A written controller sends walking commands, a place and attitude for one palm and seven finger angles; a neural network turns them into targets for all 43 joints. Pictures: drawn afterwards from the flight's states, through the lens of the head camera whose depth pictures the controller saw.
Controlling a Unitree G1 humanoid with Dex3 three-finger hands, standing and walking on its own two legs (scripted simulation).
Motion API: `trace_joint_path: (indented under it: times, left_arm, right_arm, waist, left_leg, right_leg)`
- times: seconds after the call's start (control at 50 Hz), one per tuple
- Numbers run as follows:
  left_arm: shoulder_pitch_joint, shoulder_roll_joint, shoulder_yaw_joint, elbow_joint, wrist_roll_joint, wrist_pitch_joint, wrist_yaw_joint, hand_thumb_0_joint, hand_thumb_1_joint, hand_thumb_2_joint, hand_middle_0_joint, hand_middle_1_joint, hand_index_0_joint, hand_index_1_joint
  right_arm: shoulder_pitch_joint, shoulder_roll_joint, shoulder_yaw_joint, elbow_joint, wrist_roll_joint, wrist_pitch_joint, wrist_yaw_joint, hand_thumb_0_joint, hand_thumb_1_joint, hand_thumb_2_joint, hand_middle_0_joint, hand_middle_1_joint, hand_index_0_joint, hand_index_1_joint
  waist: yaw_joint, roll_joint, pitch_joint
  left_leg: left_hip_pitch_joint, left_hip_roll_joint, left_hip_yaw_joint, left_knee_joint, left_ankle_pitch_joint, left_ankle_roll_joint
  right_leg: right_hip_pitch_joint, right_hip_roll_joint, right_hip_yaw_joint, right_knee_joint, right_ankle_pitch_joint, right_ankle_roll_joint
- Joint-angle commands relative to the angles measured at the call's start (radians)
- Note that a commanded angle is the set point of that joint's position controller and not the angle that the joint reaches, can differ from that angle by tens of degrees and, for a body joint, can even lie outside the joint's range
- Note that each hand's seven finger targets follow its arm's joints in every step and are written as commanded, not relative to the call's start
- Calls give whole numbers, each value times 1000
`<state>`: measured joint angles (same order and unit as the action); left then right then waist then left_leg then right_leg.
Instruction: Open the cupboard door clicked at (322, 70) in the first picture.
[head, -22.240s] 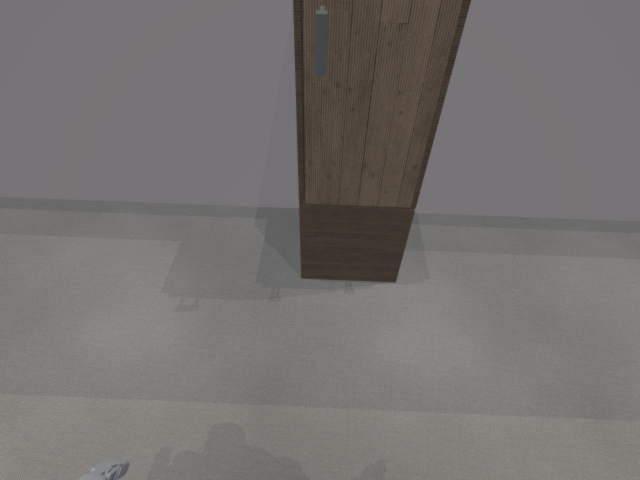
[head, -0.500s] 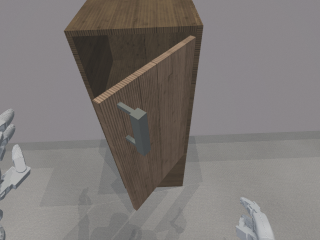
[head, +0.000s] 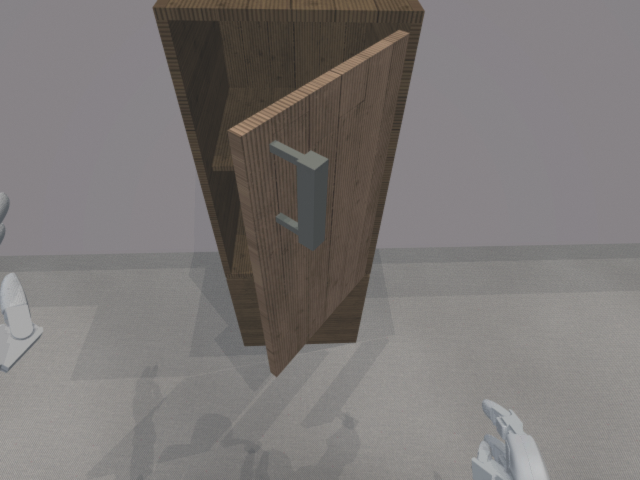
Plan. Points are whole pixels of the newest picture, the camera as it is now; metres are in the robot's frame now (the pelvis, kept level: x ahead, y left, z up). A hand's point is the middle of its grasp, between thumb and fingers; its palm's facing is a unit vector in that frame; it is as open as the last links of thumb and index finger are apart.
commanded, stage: step back with the hand held close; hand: left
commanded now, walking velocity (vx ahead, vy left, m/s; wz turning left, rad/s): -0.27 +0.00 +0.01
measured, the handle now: (296, 196) +0.39 +0.06 +0.17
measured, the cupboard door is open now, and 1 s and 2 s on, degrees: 50 50 50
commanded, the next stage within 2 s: stop stepping back and stand still in 0.40 s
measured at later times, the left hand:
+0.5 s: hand out of the picture +0.11 +0.26 +0.19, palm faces +0.41 -0.80 -0.43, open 7.4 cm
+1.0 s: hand out of the picture +0.03 +0.23 +0.16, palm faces +0.39 -0.82 -0.41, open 7.4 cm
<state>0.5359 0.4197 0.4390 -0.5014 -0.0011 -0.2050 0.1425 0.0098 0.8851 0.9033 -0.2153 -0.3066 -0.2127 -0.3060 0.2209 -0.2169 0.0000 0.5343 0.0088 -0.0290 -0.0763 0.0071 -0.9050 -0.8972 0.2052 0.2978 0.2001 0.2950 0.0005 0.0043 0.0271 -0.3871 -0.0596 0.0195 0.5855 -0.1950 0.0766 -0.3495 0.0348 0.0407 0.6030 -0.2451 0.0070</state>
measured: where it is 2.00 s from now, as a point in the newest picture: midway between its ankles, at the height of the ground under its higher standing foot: outside the picture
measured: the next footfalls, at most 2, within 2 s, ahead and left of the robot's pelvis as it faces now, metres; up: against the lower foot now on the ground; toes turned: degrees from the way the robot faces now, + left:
left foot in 0.26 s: +0.03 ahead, +0.11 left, +0.00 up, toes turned +1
right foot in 0.64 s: -0.23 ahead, -0.12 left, +0.00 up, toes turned -5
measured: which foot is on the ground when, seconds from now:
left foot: down 0.00-0.12, up 0.14-0.24, down 0.26-0.64, up 0.66-0.84, down 0.86-1.00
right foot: down 0.00-0.26, up 0.28-0.62, down 0.64-1.00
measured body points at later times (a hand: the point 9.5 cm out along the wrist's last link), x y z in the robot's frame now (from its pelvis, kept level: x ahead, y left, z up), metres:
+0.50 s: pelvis -0.10 +0.01 +0.01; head -0.06 +0.04 +0.46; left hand +0.09 +0.31 +0.21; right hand +0.07 -0.21 -0.06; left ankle -0.01 +0.11 -0.73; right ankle -0.18 -0.13 -0.67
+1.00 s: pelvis -0.19 -0.02 +0.00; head -0.20 -0.01 +0.45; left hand +0.01 +0.27 +0.19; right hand -0.06 -0.29 -0.07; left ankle -0.15 +0.09 -0.73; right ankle -0.27 -0.12 -0.73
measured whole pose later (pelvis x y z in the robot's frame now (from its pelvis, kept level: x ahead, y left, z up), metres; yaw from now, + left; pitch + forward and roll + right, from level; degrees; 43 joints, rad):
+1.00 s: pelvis -0.19 -0.02 +0.00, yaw -3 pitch +0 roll +1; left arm 0.51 0.38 0.40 -0.41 -0.04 -0.18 0.15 0.01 0.89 0.90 -0.21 -0.31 -0.21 -0.31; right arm 0.25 -0.26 -0.02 0.65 0.01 -0.08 -0.07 0.01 -0.91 -0.90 0.20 0.30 0.20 0.29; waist -0.03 -0.03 -0.04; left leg -0.31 0.00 0.07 0.58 -0.26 0.02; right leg -0.14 -0.01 -0.04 0.57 -0.43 -0.01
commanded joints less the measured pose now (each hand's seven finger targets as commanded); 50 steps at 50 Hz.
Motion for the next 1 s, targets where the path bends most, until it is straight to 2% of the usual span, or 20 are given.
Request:
trace_joint_path:
  times: [0.0,0.04,0.08,0.14,0.2,0.24,0.26,0.3,0.34,0.38,0.48,0.54,0.58,0.62,0.64,0.7,0.8,0.86,0.9,0.98]
  left_arm:
    - [-65,148,115,-180,0,-71,15,0,900,900,-200,-300,-200,-300]
    - [-74,157,109,-221,-9,-77,13,0,900,900,-200,-300,-200,-300]
    - [-76,160,92,-244,-16,-82,23,0,900,900,-200,-300,-200,-300]
    - [-83,171,98,-284,-22,-88,35,0,900,900,-200,-300,-200,-300]
    - [-55,203,142,-307,-29,-87,38,0,900,900,-200,-300,-200,-300]
    - [-56,202,160,-337,-18,-108,44,0,900,900,-200,-300,-200,-300]
    - [-55,200,173,-323,-30,-114,45,0,900,900,-200,-300,-200,-300]
    - [-17,182,173,-283,-38,-123,35,0,900,900,-200,-300,-200,-300]
    - [-23,146,131,-310,-50,-118,29,0,900,900,-200,-300,-200,-300]
    - [-4,117,93,-300,-50,-94,24,0,900,900,-200,-300,-200,-300]
    - [-27,132,75,-303,-64,-55,25,0,900,900,-200,-300,-200,-300]
    - [53,201,151,-319,-74,-46,29,0,900,900,-200,-300,-200,-300]
    - [113,223,172,-323,-78,-51,19,0,900,900,-200,-300,-200,-300]
    - [114,274,207,-321,-92,-57,17,0,900,900,-200,-300,-200,-300]
    - [78,288,232,-334,-99,-66,31,0,900,900,-200,-300,-200,-300]
    - [81,206,178,-229,-76,-51,27,0,900,900,-200,-300,-200,-300]
    - [-39,150,80,-81,-48,-46,30,0,900,900,-200,-300,-200,-300]
    - [-73,155,61,-101,-47,-56,27,0,900,900,-200,-300,-200,-300]
    - [-61,202,95,-144,-35,-62,28,0,900,900,-200,-300,-200,-300]
    - [-43,188,98,-227,-38,-84,19,0,900,900,-200,-300,-200,-300]
  right_arm:
    - [-91,-149,-65,-145,0,-74,-12,0,-900,-900,200,300,200,300]
    - [-83,-144,-69,-138,-3,-78,-6,0,-900,-900,200,300,200,300]
    - [-70,-130,-70,-115,-3,-76,1,0,-900,-900,200,300,200,300]
    - [-87,-107,-57,-93,-11,-75,11,0,-900,-900,200,300,200,300]
    - [-90,-101,-44,-95,-10,-73,0,0,-900,-900,200,300,200,300]
    - [-134,-135,-61,-104,-22,-91,-19,0,-900,-900,200,300,200,300]
    - [-89,-98,-59,-84,-32,-112,-14,0,-900,-900,200,300,200,300]
    - [-69,-103,-74,-64,-40,-131,0,0,-900,-900,200,300,200,300]
    - [-63,-108,-82,-42,-28,-144,10,0,-900,-900,200,300,200,300]
    - [-69,-111,-86,-36,-14,-151,24,0,-900,-900,200,300,200,300]
    - [-94,-111,-66,-28,-19,-162,27,0,-900,-900,200,300,200,300]
    - [-97,-107,-57,-66,-12,-152,27,0,-900,-900,200,300,200,300]
    - [-111,-80,-44,-85,-4,-129,29,0,-900,-900,200,300,200,300]
    - [-138,-73,-32,-82,-1,-100,25,0,-900,-900,200,300,200,300]
    - [-141,-81,-23,-83,-10,-107,24,0,-900,-900,200,300,200,300]
    - [-104,-77,-33,-61,11,-115,11,0,-900,-900,200,300,200,300]
    - [-82,-116,-41,-25,-2,-126,-11,0,-900,-900,200,300,200,300]
    - [-67,-157,-60,-49,8,-130,-15,0,-900,-900,200,300,200,300]
    - [-62,-141,-45,-54,-3,-121,-11,0,-900,-900,200,300,200,300]
    - [-97,-133,-43,-72,0,-127,9,0,-900,-900,200,300,200,300]
  waist:
    - [0,39,-55]
    - [-7,-39,-82]
    - [-12,-121,-81]
    - [-14,-147,-133]
    - [-17,-31,-102]
    - [3,354,-99]
    - [-2,335,-136]
    - [-7,229,-166]
    - [-5,162,-187]
    - [-4,157,-201]
    - [-14,243,-196]
    - [8,264,-228]
    - [8,135,-215]
    - [24,-194,-143]
    - [18,-112,-149]
    - [-13,-204,-176]
    - [-14,-67,-82]
    - [-3,32,-125]
    - [-11,50,-145]
    - [-4,41,-81]
  left_leg:
    - [-362,231,-244,-301,-472,46]
    - [-190,148,-172,-148,-394,6]
    - [61,69,-97,162,-270,-50]
    - [121,59,-86,358,-208,-63]
    - [120,90,-79,-72,-103,-62]
    - [-81,337,-345,-285,112,33]
    - [-23,388,-327,-273,333,76]
    - [-26,423,-341,-261,309,117]
    - [154,384,-245,-184,547,98]
    - [232,351,-189,-193,560,69]
    - [198,338,-207,-335,184,56]
    - [158,230,-133,-385,-141,-8]
    - [129,125,-18,-220,-186,-68]
    - [32,34,-7,291,-153,-103]
    - [-76,46,-37,407,-177,-102]
    - [-193,92,-17,299,-104,-88]
    - [151,61,58,-120,8,-35]
    - [282,189,-105,-128,248,32]
    - [259,181,-105,-58,496,31]
    - [117,148,-86,-94,210,-20]
  right_leg:
    - [320,-36,75,53,10,-14]
    - [139,-106,172,-117,-94,-51]
    - [-174,-252,320,-317,-307,-130]
    - [-191,-345,304,-312,-30,-174]
    - [-96,-225,154,-121,142,-84]
    - [42,-27,-4,227,10,10]
    - [-17,5,10,378,-194,7]
    - [-47,6,53,576,-279,7]
    - [-123,1,32,496,-256,19]
    - [-121,7,-19,416,-240,28]
    - [0,21,-70,200,-287,23]
    - [176,38,-147,-97,-230,-9]
    - [232,-43,-104,-349,-104,-51]
    - [10,-364,257,-466,-67,-159]
    - [30,-418,240,-422,143,-193]
    - [319,-301,70,-209,630,-128]
    - [143,-238,25,-169,337,-65]
    - [79,-111,-14,-43,255,27]
    - [108,-93,-38,-43,385,20]
    - [156,-105,8,-176,155,-17]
